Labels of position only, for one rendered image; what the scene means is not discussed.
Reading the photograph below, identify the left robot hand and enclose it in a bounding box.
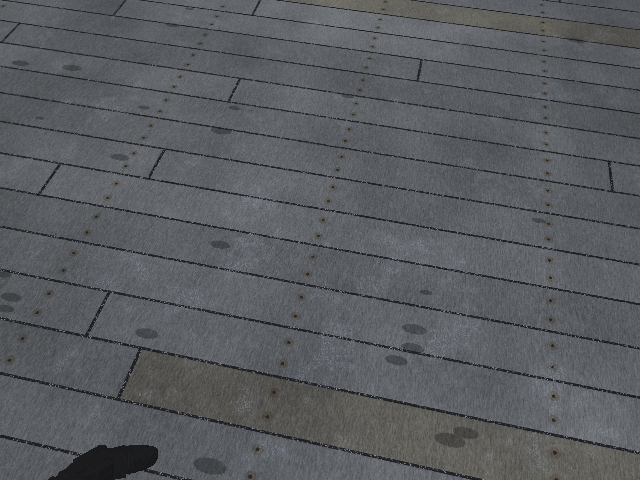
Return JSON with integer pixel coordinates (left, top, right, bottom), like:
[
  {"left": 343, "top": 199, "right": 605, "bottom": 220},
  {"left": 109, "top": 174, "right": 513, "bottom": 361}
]
[{"left": 48, "top": 445, "right": 158, "bottom": 480}]

